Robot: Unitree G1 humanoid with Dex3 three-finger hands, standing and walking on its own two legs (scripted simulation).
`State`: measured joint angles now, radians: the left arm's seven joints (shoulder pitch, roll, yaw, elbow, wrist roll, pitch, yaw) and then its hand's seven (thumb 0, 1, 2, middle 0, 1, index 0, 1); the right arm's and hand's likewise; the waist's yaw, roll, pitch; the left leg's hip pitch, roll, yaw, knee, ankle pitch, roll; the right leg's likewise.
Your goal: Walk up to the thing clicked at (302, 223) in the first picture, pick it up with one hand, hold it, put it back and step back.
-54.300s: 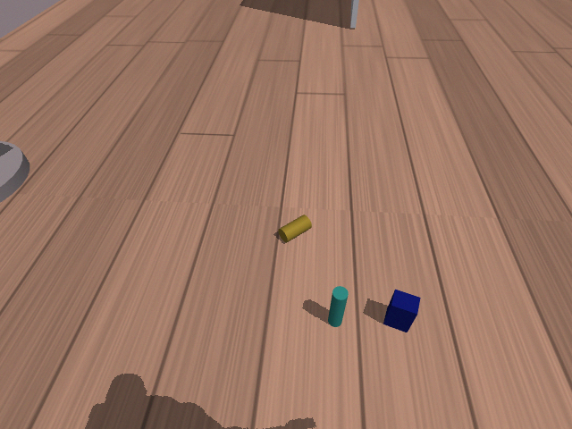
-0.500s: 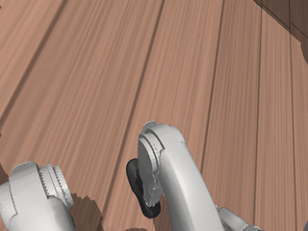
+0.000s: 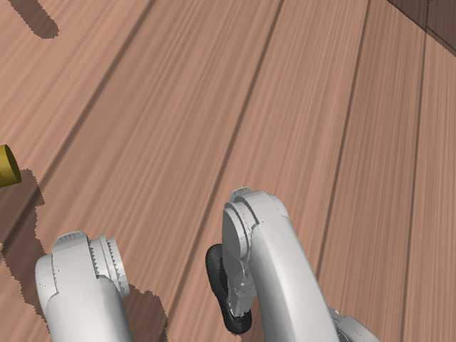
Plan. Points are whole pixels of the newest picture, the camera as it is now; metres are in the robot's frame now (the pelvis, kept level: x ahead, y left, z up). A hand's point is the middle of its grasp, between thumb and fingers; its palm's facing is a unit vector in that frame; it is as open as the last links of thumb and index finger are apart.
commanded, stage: settle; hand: left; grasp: from above
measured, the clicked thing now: out of the picture +0.44 +0.34 -0.24
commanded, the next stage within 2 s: lift in 0.48 s
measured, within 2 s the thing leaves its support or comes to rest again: neither
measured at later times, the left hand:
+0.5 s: hand out of the picture +0.41 +0.33 -0.13, palm faces -0.44 -0.11 -0.89, open 9.7 cm
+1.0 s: hand out of the picture +0.38 +0.34 -0.04, palm faces -0.45 -0.11 -0.89, open 9.7 cm
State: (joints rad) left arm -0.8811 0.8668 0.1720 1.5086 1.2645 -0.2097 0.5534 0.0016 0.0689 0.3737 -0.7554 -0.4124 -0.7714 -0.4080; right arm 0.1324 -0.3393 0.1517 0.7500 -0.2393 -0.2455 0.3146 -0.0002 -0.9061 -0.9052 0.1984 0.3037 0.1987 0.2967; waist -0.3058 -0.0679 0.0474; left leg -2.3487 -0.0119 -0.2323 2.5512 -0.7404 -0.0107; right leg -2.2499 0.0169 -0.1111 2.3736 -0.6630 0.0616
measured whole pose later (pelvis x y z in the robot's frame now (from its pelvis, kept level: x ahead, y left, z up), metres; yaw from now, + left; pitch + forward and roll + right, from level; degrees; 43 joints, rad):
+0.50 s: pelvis -0.01 -0.01 +0.03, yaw +5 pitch +32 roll -9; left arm -0.89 0.75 0.11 1.38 1.24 -0.24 0.34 0.00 0.04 0.38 -0.79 -0.38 -0.81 -0.38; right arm 0.15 -0.31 0.07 0.73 -0.14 -0.10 0.21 0.00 -0.91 -0.91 0.20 0.30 0.20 0.30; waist -0.23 0.01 -0.05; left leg -2.30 -0.01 -0.16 2.41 -0.69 -0.02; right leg -2.23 -0.01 -0.05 2.30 -0.64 0.06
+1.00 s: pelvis -0.01 -0.01 +0.09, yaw +7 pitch +34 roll -8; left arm -0.71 0.67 0.06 1.08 1.14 -0.16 0.17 0.00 0.05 0.37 -0.81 -0.33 -0.83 -0.34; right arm 0.20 -0.28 -0.01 0.70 -0.06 -0.02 0.13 0.00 -0.91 -0.91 0.20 0.30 0.20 0.30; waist -0.18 0.04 -0.15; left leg -2.15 -0.01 -0.11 2.22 -0.67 0.00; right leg -2.09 -0.03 -0.03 2.13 -0.64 0.05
